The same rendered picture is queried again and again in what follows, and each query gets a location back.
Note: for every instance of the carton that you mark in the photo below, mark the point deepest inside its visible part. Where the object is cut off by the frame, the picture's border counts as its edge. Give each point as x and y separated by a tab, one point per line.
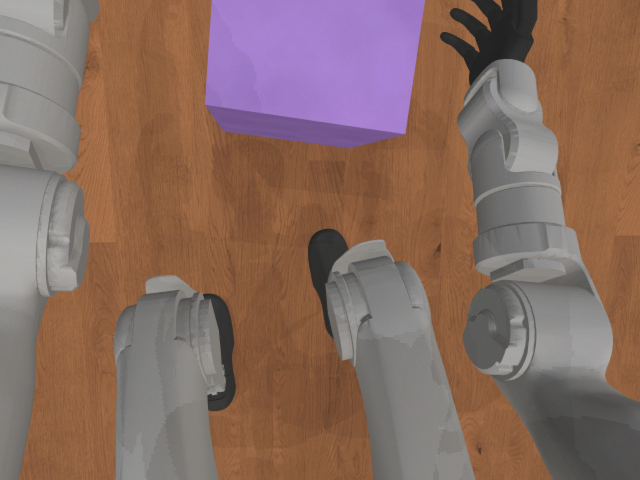
329	72

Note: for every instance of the left robot shin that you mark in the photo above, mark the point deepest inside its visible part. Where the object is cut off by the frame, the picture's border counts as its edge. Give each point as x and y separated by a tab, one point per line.
124	326

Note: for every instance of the left robot forearm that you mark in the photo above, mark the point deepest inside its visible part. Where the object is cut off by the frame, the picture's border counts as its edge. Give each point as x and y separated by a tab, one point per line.
43	48

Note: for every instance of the right robot forearm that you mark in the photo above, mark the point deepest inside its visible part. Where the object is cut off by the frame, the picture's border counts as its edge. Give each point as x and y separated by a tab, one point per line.
512	160

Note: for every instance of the right robot upper arm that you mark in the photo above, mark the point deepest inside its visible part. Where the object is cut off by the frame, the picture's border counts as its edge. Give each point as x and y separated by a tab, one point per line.
547	347

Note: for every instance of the robot right hand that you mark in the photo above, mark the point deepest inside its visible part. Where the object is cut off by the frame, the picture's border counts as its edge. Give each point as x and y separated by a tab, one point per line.
510	36

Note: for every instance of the left robot upper arm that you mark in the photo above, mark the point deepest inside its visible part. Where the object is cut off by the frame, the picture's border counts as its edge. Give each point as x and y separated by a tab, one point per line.
44	244

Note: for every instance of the right robot thigh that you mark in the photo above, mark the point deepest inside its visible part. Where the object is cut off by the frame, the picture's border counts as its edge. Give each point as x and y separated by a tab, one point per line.
413	425

